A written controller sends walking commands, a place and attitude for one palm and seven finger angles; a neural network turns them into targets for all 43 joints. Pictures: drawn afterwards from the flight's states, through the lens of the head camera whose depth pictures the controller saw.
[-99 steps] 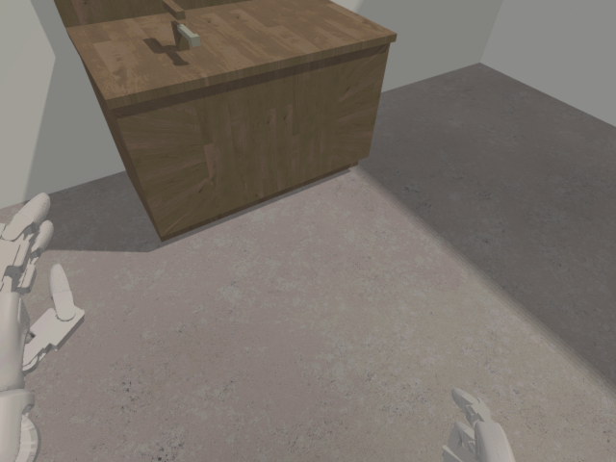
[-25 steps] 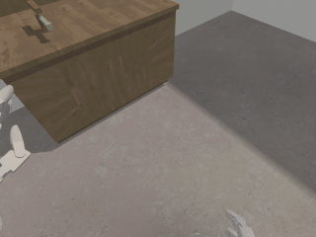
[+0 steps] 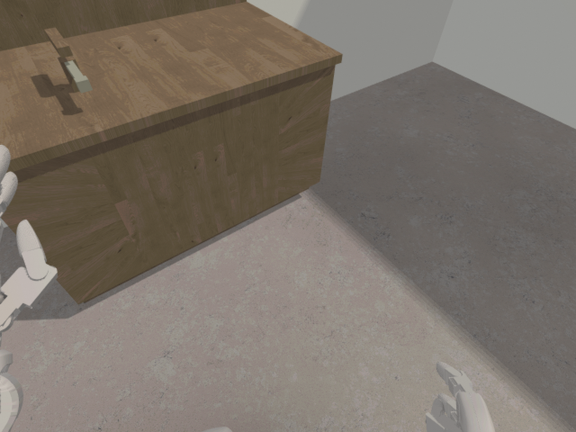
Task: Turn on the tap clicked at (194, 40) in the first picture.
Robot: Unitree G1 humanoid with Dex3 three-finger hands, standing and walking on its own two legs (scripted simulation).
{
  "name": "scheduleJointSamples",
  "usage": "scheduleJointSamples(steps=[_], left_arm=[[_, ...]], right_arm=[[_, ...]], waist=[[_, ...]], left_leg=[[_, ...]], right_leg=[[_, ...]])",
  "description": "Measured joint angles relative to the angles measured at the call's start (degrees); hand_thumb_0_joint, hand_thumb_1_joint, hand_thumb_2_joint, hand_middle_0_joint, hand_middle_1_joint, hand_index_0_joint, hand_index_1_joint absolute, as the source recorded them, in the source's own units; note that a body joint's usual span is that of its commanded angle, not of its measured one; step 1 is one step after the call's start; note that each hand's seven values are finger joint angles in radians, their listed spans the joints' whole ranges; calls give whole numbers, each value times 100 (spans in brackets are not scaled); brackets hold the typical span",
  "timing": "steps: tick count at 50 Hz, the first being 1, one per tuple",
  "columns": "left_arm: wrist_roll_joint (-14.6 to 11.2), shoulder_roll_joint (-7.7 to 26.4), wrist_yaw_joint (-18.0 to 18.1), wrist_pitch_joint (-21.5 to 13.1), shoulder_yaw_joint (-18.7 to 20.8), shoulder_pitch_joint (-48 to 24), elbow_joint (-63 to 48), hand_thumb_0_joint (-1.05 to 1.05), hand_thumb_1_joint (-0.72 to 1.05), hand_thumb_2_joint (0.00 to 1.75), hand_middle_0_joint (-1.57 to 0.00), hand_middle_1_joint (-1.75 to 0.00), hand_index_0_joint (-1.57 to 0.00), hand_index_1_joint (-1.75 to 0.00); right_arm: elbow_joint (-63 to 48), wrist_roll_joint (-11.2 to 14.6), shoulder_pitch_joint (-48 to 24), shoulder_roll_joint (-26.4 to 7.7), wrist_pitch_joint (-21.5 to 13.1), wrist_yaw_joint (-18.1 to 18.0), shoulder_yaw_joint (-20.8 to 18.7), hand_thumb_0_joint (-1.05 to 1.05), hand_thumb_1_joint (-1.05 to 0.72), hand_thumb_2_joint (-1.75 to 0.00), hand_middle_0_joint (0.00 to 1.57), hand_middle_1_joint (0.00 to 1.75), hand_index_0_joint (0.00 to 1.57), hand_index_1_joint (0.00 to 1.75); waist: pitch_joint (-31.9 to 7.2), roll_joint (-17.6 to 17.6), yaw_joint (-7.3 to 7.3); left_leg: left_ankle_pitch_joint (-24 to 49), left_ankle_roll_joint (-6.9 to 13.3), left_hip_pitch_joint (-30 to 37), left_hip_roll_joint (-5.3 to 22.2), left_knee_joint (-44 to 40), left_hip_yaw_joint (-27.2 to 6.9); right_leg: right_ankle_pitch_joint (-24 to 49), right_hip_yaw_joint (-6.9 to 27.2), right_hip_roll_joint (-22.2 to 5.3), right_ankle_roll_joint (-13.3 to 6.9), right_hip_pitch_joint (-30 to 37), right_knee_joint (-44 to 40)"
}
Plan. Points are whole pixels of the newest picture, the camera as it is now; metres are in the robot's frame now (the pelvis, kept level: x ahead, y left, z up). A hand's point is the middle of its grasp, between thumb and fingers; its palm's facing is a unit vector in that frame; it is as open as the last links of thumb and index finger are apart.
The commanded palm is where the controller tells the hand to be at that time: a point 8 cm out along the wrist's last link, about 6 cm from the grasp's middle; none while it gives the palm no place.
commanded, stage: walk to a spot facing it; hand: left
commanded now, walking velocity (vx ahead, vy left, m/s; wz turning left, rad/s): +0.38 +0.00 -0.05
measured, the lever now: (83, 84) +0.83 +0.58 +0.03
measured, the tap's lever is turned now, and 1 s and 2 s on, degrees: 0 0 0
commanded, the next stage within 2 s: turn to face it in 0.46 s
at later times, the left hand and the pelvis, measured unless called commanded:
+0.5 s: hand (183, 180) +0.36 +0.17 +0.18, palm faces +0.44 -0.79 -0.42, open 7.5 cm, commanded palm +0.28 +0.22 +0.20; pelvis +0.14 -0.07 +0.01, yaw +5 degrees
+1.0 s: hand (171, 145) +0.38 +0.18 +0.21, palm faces +0.57 -0.69 -0.44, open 7.5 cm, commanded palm +0.32 +0.22 +0.20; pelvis +0.23 -0.09 +0.01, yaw +14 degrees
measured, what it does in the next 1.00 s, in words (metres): walks ahead: right foot, then left foot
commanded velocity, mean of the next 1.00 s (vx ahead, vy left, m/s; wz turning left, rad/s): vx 0.14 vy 0.00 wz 0.25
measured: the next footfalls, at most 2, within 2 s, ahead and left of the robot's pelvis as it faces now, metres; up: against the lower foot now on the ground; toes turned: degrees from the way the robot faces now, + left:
right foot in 0.36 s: +0.19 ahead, -0.18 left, +0.00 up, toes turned -9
left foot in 0.72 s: +0.30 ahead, +0.07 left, +0.00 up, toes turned +18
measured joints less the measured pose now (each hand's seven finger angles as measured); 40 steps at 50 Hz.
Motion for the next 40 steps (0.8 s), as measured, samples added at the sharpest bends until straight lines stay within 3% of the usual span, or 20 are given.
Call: scheduleJointSamples(steps=[3,6,10,16,18,20,23,25,27,29,34,36,37,40], left_arm=[[9,99,-67,77,-71,-470,291,2,88,90,-21,-30,-21,-30],[-19,202,-141,108,-4,-412,-18,2,88,90,-21,-30,-21,-30],[-44,253,-185,-129,194,251,-659,2,88,90,-21,-30,-21,-30],[-18,186,-173,-191,272,489,-162,1,88,90,-21,-30,-21,-30],[14,209,-142,-57,268,337,116,1,88,90,-21,-30,-21,-30],[78,-66,-148,80,38,5,417,1,89,90,-21,-30,-21,-30],[97,-408,-197,258,-324,-223,583,2,88,90,-21,-30,-21,-30],[120,-416,-219,216,-396,-66,397,2,88,90,-21,-30,-21,-30],[140,-258,-224,112,-334,183,85,2,88,90,-21,-31,-21,-30],[127,-7,-198,-2,-159,408,-262,2,88,90,-22,-31,-21,-30],[19,403,-7,-223,319,697,-885,2,88,90,-22,-31,-22,-30],[-32,417,66,-242,412,737,-980,2,88,90,-22,-31,-22,-30],[-68,440,82,-249,430,649,-921,1,88,90,-22,-31,-22,-30],[-74,442,2,-186,337,187,-403,1,88,90,-21,-31,-21,-30]], right_arm=[[54,-12,-259,272,-58,90,162,1,-91,-90,20,30,19,30],[30,12,-346,507,-181,207,312,1,-91,-90,20,30,20,30],[7,13,-169,620,-335,298,366,1,-91,-90,20,30,20,30],[170,57,230,439,-323,183,272,1,-90,-90,20,30,20,30],[182,91,312,361,-273,121,242,1,-90,-90,20,30,20,30],[374,103,178,113,-185,72,156,1,-90,-90,20,30,20,30],[638,88,-6,-211,-66,68,32,1,-91,-90,20,30,20,30],[623,80,-105,-318,-10,67,-29,1,-91,-90,20,30,20,30],[482,75,-160,-347,33,56,-91,1,-91,-90,20,30,20,30],[275,71,-153,-328,68,43,-143,1,-91,-90,20,30,20,30],[-124,40,-25,-302,54,30,-231,1,-91,-90,19,30,19,30],[-230,37,6,-329,44,15,-249,1,-91,-90,19,30,19,30],[-211,42,-47,-256,29,-2,-280,1,-91,-90,19,30,19,30],[-77,57,-211,44,-6,87,-175,1,-91,-90,19,30,19,30]], waist=[[130,28,-157],[206,125,-222],[198,365,-129],[5,773,75],[-48,712,86],[26,846,58],[133,827,-54],[198,711,-182],[279,554,-303],[345,369,-360],[358,86,-312],[280,115,-251],[272,68,-246],[268,54,-265]], left_leg=[[-396,-2,44,57,221,-151],[-349,-82,163,187,-26,-257],[-310,-234,419,411,-441,-292],[-576,-492,745,646,-532,-434],[-971,-404,622,651,27,-485],[-1606,-269,142,541,1472,-878],[-1595,-286,-499,189,3218,-1081],[-1448,-330,-808,105,3641,-1018],[-1327,-361,-970,117,3411,-922],[-1196,-367,-947,181,2646,-787],[-549,-339,-450,129,439,-429],[216,-255,-46,24,-319,-314],[188,-153,-63,-16,-180,-304],[-302,-26,-115,-40,159,-485]], right_leg=[[-53,474,242,40,-906,1780],[305,537,176,91,-1705,2121],[933,362,-52,180,-2089,1026],[1252,-60,18,311,-1368,-966],[1509,-112,68,211,-980,-1596],[1450,-206,68,17,-1040,-1141],[1161,-338,-24,-26,-760,-1098],[1164,-400,-52,9,-542,-1311],[1188,-464,-64,-8,-340,-1547],[1186,-515,-80,-6,-181,-1726],[891,-621,-166,101,5,-1636],[594,-580,-237,182,-127,-1037],[402,-396,-268,234,-324,-446],[-207,267,88,303,-976,1181]])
